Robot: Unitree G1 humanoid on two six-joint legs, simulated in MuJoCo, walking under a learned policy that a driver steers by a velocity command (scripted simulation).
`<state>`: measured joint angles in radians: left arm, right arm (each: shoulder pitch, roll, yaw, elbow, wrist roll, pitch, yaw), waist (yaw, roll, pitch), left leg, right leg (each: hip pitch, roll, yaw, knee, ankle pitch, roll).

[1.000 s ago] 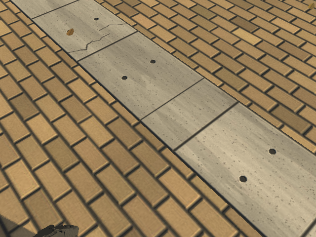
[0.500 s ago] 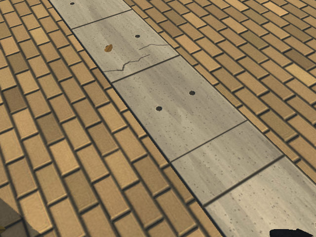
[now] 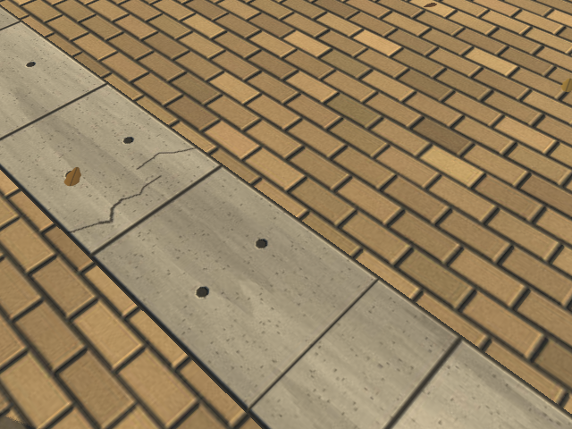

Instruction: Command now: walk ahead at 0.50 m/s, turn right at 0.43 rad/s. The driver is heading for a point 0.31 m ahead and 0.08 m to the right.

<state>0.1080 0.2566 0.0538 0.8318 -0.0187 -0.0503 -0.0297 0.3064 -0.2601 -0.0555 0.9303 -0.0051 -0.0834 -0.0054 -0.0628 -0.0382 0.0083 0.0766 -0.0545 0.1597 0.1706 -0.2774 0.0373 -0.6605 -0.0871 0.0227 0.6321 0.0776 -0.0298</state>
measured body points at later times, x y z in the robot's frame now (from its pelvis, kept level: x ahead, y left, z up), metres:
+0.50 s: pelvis +0.23 -0.04 +0.00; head +0.26 -0.05 +0.45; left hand +0.37 +0.21 -0.12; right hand +0.34 -0.32 -0.12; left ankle +0.37 +0.09 -0.71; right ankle +0.20 -0.12 -0.74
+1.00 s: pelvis +0.29 -0.02 -0.01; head +0.31 -0.02 +0.44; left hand +0.38 +0.24 -0.15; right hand +0.39 -0.29 -0.13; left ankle +0.36 +0.08 -0.74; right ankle +0.20 -0.12 -0.74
